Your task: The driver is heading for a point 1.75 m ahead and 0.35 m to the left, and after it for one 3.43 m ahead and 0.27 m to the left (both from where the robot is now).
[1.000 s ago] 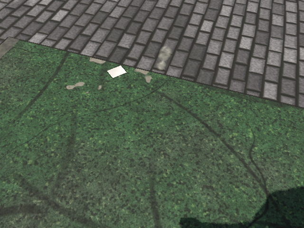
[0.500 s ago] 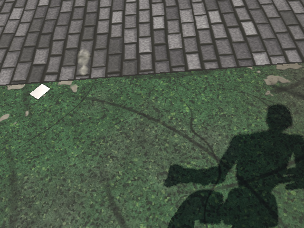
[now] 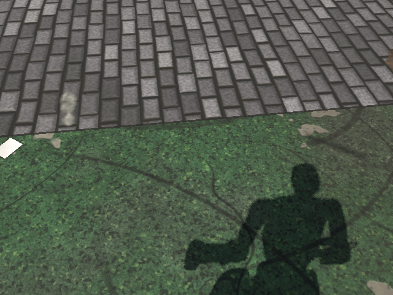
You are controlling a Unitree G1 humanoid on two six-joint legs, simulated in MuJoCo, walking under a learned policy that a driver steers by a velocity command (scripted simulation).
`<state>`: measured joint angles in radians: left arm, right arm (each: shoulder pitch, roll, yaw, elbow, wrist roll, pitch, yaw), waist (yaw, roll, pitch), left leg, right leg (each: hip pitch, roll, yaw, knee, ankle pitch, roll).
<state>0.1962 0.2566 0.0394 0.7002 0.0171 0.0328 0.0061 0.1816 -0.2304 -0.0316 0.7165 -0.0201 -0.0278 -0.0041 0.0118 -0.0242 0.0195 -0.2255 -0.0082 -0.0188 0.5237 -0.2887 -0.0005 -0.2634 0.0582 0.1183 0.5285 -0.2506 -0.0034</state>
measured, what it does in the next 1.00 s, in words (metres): walks ahead: left foot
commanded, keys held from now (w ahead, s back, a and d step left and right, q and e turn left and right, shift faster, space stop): no key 0.22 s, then w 0.78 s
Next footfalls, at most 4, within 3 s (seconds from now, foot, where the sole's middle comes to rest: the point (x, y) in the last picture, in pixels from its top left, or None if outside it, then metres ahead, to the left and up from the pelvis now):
0.92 left None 0.44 0.12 -0.77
1.48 right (230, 234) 0.74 -0.10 -0.77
2.04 left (165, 173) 1.02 0.16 -0.77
2.52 right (189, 120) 1.35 0.07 -0.77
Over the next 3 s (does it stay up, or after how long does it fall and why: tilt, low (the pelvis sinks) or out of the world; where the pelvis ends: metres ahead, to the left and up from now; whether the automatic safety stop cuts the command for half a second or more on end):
stays up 1.36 0.23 0.00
